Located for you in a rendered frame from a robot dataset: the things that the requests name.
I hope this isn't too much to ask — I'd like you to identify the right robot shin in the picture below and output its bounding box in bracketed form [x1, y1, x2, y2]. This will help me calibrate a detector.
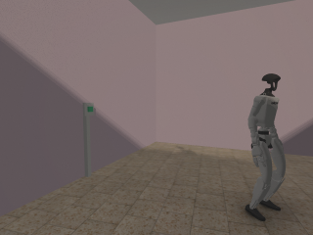
[249, 177, 271, 210]

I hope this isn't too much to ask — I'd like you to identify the robot right forearm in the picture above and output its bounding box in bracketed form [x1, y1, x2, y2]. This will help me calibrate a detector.
[247, 117, 260, 146]

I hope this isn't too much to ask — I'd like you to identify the robot left forearm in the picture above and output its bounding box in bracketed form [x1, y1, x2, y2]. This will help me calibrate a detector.
[269, 122, 279, 139]

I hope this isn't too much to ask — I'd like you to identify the robot right hand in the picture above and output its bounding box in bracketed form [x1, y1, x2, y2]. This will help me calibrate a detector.
[251, 145, 266, 167]

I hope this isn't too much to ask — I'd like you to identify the right robot thigh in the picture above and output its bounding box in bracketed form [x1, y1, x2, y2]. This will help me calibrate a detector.
[250, 139, 273, 188]

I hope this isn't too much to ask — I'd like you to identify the panel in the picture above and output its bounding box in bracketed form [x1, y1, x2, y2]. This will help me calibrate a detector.
[82, 103, 95, 177]

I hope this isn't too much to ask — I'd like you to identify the right robot upper arm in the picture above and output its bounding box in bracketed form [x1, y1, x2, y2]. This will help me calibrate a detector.
[247, 95, 267, 124]

